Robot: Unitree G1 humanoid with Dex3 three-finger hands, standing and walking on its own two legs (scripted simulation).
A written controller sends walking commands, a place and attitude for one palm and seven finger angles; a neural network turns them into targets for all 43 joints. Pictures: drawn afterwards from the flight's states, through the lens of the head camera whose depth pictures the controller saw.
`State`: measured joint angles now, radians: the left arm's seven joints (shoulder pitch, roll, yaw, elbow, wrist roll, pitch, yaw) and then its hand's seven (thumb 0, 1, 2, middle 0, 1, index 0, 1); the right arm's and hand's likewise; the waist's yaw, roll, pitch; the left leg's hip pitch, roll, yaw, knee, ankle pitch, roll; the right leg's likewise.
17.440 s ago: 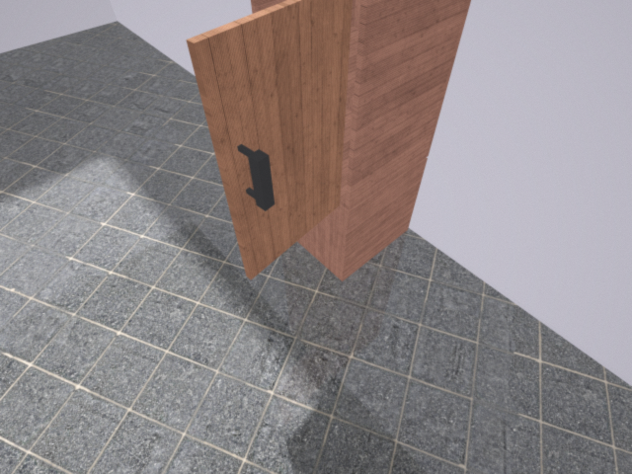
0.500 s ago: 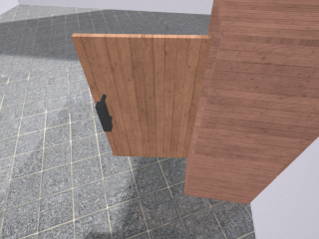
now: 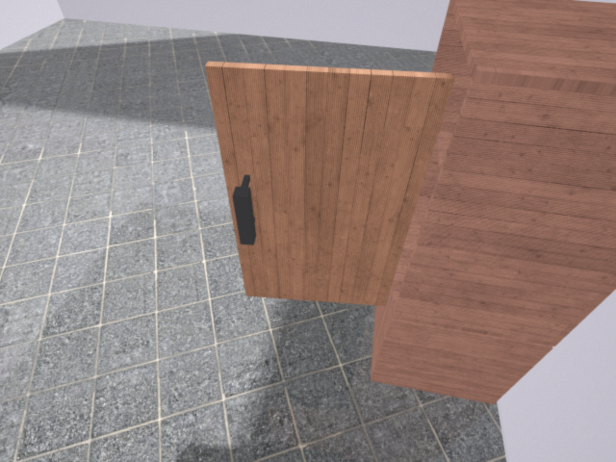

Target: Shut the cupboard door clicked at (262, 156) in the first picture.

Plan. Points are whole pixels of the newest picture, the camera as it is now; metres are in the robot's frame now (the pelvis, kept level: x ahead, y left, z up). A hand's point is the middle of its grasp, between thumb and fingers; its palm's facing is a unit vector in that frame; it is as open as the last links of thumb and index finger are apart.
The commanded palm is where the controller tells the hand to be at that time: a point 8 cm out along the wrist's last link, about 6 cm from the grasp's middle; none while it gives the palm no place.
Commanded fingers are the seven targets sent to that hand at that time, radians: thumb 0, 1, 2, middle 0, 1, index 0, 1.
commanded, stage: come to a stop and stand still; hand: left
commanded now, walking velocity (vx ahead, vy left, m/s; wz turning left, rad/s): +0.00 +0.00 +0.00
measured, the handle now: (247, 209) +0.55 +0.15 +0.00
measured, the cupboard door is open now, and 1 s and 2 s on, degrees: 97 97 97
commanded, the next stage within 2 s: look again from close up in 0.48 s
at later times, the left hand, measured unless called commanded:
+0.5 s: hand out of the picture -0.01 +0.19 -0.17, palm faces +0.00 -0.99 -0.16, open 7.3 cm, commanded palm none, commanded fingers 0.00 0.90 0.90 -0.20 -0.30 -0.20 -0.30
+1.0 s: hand out of the picture +0.01 +0.17 -0.17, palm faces +0.00 -0.99 -0.14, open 7.3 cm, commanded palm none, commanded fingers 0.00 0.90 0.90 -0.20 -0.30 -0.20 -0.30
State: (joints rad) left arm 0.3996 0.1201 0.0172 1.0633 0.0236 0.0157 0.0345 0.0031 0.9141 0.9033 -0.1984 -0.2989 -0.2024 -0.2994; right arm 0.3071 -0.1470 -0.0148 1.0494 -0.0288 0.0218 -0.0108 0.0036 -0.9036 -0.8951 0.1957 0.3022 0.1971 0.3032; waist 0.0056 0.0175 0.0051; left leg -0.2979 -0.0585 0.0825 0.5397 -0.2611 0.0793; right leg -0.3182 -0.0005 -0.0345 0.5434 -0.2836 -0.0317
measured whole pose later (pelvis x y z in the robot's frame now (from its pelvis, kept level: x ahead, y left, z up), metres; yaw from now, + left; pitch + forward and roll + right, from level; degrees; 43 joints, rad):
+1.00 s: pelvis +0.03 +0.01 +0.01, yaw -1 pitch +0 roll +0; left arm 0.34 0.13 -0.02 1.10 0.01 -0.01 0.04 0.00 0.91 0.90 -0.20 -0.30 -0.20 -0.30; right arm 0.28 -0.14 0.01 1.13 -0.01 -0.03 -0.02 0.01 -0.91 -0.90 0.20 0.30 0.20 0.30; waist 0.00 -0.03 0.02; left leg -0.20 -0.09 0.11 0.35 -0.16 0.12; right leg -0.15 -0.02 0.00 0.41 -0.26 0.02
